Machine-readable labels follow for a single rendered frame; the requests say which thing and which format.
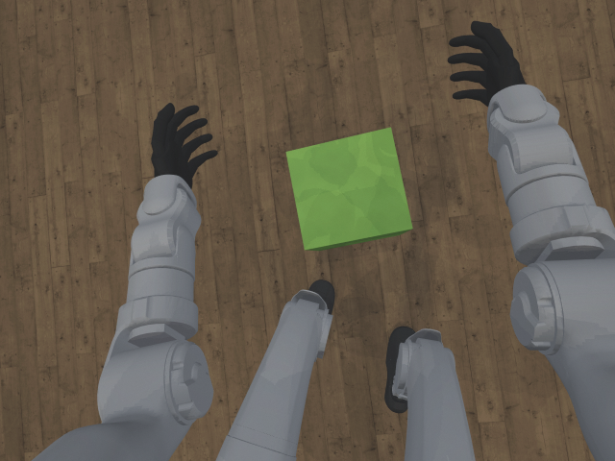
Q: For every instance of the robot foot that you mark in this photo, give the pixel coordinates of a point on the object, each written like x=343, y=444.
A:
x=326, y=291
x=399, y=335

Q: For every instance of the right robot upper arm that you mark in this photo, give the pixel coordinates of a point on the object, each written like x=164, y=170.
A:
x=566, y=310

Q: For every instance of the robot left forearm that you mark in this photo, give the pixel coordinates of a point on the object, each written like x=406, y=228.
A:
x=159, y=306

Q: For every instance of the robot right hand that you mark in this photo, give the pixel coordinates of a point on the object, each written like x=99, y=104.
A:
x=501, y=69

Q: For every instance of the left robot upper arm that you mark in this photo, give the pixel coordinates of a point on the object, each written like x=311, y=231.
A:
x=148, y=398

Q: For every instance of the right robot foot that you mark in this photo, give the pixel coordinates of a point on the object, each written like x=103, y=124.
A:
x=399, y=335

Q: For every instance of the left robot foot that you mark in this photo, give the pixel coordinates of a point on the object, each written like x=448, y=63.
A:
x=326, y=291

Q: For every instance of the carton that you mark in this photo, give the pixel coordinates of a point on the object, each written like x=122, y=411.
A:
x=349, y=191

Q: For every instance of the robot right forearm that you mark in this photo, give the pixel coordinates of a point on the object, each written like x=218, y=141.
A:
x=552, y=209

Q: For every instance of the robot left hand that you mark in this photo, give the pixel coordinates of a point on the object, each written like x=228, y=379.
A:
x=169, y=158

